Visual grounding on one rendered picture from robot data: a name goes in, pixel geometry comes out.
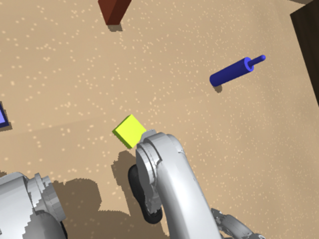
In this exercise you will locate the right robot foot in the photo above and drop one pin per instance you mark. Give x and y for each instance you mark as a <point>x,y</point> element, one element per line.
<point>138,193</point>

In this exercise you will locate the right robot hand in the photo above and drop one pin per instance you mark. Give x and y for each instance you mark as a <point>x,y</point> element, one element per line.
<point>231,226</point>

